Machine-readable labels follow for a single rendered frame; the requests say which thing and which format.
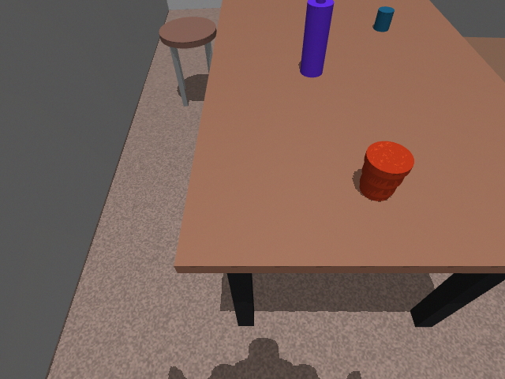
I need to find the stool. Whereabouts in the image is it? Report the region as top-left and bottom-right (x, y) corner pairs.
(159, 17), (216, 107)

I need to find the table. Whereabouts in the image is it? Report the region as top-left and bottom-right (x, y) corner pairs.
(174, 0), (505, 327)

